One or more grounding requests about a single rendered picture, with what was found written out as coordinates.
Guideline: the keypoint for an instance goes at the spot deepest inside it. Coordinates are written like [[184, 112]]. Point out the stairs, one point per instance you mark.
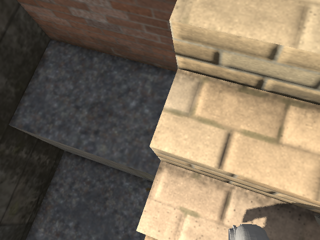
[[239, 134]]

